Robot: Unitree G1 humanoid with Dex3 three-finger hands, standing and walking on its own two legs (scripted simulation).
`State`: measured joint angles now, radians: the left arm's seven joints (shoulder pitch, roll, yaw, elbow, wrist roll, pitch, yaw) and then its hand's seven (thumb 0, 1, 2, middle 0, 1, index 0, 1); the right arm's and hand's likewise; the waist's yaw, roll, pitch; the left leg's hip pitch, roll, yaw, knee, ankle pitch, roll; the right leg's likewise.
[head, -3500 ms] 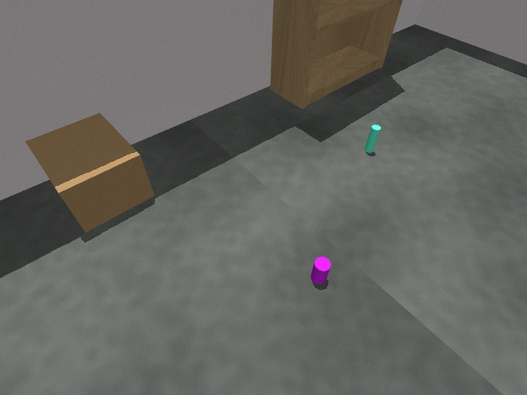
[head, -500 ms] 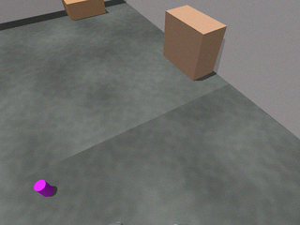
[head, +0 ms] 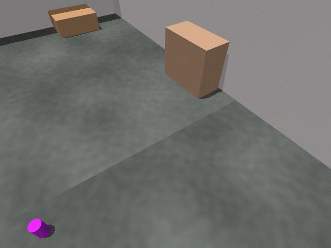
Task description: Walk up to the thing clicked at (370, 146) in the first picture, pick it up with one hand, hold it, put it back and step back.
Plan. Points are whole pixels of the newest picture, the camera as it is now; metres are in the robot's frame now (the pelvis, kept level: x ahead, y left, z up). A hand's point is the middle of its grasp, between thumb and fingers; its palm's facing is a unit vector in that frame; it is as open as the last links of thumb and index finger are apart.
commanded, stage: walk up
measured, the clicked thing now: out of the picture +0.87 +1.45 -0.68
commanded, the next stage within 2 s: stand in 0.40 s
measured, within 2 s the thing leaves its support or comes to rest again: neither
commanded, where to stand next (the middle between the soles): +0.08 +0.01 m, yaw +2 degrees
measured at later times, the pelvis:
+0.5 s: pelvis +0.01 +0.01 +0.01, yaw -1 degrees
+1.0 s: pelvis +0.01 +0.01 +0.02, yaw +2 degrees
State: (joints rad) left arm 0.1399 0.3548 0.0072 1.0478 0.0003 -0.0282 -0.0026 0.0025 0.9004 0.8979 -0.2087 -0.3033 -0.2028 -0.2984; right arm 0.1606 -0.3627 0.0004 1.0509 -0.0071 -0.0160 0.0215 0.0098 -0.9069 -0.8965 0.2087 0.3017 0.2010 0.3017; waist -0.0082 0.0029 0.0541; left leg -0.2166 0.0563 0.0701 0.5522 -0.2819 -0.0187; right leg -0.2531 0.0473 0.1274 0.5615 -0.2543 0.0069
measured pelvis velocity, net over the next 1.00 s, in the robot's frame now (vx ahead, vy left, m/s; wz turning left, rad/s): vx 0.01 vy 0.01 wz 0.03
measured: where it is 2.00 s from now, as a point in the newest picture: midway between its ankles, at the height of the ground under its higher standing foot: outside the picture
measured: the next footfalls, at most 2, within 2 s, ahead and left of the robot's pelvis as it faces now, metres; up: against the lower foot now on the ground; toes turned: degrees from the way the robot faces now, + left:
none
